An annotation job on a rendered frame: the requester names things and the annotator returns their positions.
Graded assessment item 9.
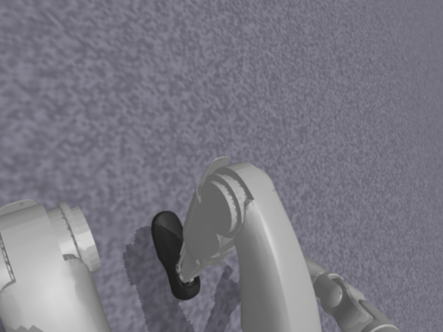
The right robot arm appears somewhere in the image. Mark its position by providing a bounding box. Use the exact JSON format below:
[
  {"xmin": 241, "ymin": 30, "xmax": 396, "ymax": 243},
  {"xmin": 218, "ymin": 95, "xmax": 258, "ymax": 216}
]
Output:
[{"xmin": 313, "ymin": 272, "xmax": 400, "ymax": 332}]

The right robot hand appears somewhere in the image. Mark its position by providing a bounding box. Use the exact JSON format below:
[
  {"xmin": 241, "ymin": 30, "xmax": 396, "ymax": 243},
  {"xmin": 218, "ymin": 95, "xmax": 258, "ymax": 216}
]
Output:
[{"xmin": 303, "ymin": 254, "xmax": 329, "ymax": 285}]

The right robot foot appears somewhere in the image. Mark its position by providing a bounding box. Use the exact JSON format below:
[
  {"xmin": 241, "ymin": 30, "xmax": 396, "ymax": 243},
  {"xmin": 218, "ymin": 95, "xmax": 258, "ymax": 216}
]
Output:
[{"xmin": 152, "ymin": 211, "xmax": 200, "ymax": 300}]

